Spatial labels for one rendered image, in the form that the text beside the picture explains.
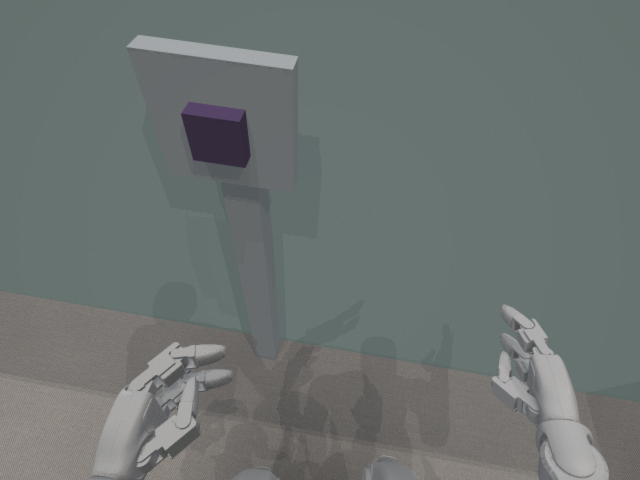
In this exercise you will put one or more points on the panel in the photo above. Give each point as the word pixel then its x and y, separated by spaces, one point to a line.
pixel 172 73

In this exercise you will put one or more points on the robot right hand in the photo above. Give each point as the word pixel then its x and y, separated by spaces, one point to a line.
pixel 545 373

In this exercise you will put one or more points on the right robot forearm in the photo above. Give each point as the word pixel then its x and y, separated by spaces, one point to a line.
pixel 567 452

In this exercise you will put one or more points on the button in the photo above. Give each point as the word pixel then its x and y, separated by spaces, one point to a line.
pixel 217 134

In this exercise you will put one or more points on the robot left hand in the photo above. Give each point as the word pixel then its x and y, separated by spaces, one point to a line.
pixel 124 450

